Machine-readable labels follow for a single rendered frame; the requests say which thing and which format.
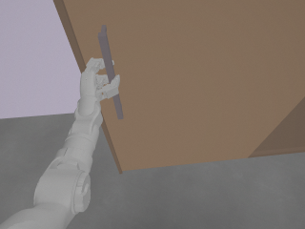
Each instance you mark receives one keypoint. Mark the left robot hand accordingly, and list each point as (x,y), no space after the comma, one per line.
(92,83)

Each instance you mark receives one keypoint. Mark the handle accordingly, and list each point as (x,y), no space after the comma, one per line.
(107,58)

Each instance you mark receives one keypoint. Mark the left robot forearm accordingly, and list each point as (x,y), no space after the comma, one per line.
(77,151)

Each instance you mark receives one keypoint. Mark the wardrobe door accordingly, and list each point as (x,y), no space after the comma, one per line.
(200,80)
(289,133)

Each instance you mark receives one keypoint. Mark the robot left upper arm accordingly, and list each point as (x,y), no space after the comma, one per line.
(61,194)

